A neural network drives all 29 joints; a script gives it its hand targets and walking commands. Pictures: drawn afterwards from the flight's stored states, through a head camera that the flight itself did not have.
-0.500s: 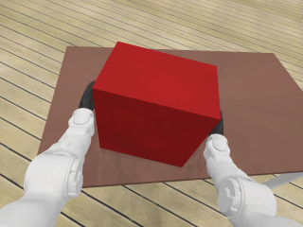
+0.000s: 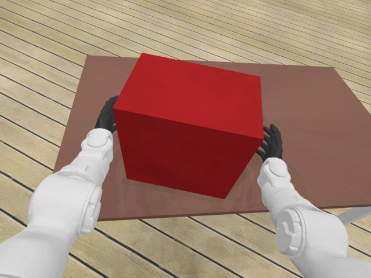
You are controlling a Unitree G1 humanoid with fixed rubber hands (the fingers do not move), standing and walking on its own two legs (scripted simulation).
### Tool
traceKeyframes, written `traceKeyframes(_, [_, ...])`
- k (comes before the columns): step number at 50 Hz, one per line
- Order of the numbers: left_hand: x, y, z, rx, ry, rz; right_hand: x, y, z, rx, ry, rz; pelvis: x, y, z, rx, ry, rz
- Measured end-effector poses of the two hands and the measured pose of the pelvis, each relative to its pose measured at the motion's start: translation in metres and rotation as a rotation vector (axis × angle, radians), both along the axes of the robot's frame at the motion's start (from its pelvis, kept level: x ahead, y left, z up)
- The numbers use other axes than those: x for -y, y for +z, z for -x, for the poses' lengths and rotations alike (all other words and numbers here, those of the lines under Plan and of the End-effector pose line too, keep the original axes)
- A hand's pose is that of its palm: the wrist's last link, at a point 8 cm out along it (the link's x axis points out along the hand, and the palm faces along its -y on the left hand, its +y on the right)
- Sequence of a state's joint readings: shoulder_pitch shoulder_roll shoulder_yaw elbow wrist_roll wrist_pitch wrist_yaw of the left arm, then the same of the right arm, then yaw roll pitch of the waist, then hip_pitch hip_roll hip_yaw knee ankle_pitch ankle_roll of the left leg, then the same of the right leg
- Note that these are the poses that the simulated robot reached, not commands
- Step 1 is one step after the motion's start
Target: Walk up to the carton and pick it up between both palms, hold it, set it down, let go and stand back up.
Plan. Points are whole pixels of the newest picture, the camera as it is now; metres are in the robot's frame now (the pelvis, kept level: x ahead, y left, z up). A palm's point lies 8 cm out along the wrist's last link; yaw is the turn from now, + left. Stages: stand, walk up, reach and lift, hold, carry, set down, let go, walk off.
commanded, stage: set down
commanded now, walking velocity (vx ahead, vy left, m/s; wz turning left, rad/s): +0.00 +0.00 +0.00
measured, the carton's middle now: (187, 132) +0.46 -0.07 +0.01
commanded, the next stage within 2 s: none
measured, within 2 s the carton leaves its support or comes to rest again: neither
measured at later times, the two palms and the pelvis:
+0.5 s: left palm (102, 142) +0.42 +0.14 +0.05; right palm (282, 156) +0.35 -0.28 +0.05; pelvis -0.02 -0.03 -0.01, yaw +1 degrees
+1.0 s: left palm (85, 171) +0.37 +0.18 +0.01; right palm (273, 181) +0.30 -0.25 +0.01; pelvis -0.03 -0.03 -0.01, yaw +1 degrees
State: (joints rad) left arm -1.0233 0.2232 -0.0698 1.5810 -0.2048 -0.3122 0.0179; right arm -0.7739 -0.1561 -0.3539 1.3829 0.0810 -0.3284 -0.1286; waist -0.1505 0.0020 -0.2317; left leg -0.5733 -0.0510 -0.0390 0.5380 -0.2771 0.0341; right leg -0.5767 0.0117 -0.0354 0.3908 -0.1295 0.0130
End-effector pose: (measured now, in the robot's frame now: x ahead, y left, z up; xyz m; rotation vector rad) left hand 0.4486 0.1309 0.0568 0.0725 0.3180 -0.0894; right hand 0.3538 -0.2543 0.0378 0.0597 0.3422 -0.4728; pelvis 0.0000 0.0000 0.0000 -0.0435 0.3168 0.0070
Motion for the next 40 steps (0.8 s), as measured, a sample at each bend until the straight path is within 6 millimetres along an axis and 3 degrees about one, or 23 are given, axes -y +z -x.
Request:
traceKeyframes(5, [-0.007,-0.008,0.013,-0.035,0.017,0.002,0.013,0.004,0.007,0.002,0.001,0.020,0.003,-0.002,0.009,0.021,0.001,-0.004])
traceKeyframes(10, [-0.011,-0.004,0.018,-0.009,0.036,0.001,0.019,0.004,0.011,0.003,0.011,0.012,0.010,-0.004,0.016,0.032,0.001,-0.012])
traceKeyframes(21, [-0.005,-0.003,0.027,0.006,0.022,-0.015,0.025,0.013,0.005,0.056,0.080,0.036,0.026,-0.006,0.023,0.042,0.001,-0.033])
traceKeyframes(40, [-0.025,-0.043,0.058,-0.024,0.042,0.059,0.003,-0.012,0.021,0.047,0.098,0.020,0.025,-0.006,0.025,0.045,0.003,-0.034])
